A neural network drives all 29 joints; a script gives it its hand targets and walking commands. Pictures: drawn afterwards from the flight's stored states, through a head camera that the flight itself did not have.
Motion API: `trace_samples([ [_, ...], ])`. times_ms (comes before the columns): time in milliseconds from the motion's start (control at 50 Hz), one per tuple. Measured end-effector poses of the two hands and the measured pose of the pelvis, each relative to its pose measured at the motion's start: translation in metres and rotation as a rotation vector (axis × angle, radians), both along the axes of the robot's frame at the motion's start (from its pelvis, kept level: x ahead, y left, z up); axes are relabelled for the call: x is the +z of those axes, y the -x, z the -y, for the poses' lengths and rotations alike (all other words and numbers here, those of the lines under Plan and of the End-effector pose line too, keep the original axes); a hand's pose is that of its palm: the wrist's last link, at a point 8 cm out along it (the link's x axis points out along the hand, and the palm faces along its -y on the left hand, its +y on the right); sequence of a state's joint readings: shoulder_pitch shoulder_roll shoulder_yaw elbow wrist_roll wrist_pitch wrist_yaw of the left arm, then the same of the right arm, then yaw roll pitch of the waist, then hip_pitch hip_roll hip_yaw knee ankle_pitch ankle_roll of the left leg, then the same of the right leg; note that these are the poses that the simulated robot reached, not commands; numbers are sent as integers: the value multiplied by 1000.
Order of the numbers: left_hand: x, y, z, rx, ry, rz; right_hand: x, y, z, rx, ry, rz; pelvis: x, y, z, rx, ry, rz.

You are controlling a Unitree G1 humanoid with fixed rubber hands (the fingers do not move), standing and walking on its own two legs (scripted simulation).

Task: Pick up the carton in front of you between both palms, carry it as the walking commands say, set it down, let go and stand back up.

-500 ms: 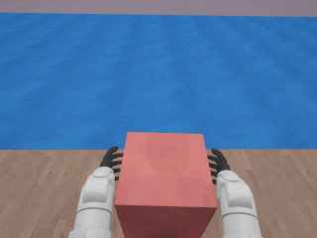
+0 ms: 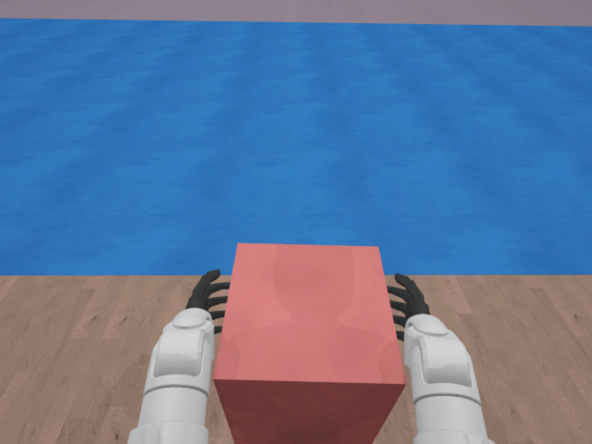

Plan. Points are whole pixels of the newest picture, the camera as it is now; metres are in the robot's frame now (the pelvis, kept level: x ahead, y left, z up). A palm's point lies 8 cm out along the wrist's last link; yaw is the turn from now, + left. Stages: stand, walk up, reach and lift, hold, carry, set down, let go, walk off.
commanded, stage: hold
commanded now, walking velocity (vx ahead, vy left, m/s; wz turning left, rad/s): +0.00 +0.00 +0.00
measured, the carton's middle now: (305, 348) +0.30 +0.00 -0.03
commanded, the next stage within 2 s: carry in 0.36 s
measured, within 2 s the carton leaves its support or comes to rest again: neither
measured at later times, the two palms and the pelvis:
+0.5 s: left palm (199, 313) +0.30 +0.15 +0.05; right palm (414, 318) +0.30 -0.15 +0.05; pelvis +0.01 +0.00 -0.01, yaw +0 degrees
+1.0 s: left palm (211, 220) +0.47 +0.17 +0.08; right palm (384, 220) +0.48 -0.13 +0.08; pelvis +0.21 +0.01 +0.00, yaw +2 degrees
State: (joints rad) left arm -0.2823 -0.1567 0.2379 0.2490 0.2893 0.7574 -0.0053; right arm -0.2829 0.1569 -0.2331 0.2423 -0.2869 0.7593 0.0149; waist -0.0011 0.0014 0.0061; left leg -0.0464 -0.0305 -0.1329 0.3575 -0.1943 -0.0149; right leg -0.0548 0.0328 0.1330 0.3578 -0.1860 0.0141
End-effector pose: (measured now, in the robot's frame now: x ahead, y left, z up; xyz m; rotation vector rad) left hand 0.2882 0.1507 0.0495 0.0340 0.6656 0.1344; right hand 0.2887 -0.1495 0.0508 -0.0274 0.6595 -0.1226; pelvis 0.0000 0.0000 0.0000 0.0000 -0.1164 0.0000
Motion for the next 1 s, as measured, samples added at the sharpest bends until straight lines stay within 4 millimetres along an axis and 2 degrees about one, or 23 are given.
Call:
trace_samples([
  [380,-1,0,0,-4,-5,-1,-2,0,0,2,5,-1,-1,-3,0,0,-1,-25],
  [540,8,-16,-1,22,15,53,8,-17,-1,-6,-14,53,-10,-21,1,2,-1,-129],
  [640,15,-38,-5,40,36,52,14,-42,-5,-11,-34,52,-17,-52,-3,21,6,-171],
  [740,14,-71,-17,48,42,16,15,-75,-18,-27,-54,15,-22,-90,-13,-13,-15,-204],
  [840,13,-112,-6,40,67,-34,8,-104,-6,-67,-64,-35,-20,-132,-10,-17,21,-215],
  [900,14,-137,-1,31,55,-46,10,-130,-1,-72,-70,-48,-17,-161,-5,31,23,-212],
  [1000,28,-182,-16,91,63,-56,28,-194,-16,-21,-75,-60,-3,-211,-7,38,-19,-226],
])
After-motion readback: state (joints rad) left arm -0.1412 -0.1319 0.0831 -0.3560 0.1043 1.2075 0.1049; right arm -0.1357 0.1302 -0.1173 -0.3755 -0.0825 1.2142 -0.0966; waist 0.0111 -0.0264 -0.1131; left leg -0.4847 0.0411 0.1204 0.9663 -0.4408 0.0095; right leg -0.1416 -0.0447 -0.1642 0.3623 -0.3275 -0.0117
